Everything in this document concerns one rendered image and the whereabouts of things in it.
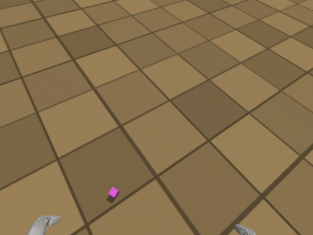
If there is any left robot hand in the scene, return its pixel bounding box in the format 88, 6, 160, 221
27, 215, 61, 235

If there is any cube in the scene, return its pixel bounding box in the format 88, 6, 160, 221
108, 187, 119, 199

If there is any right robot hand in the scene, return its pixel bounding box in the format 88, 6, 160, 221
235, 224, 256, 235

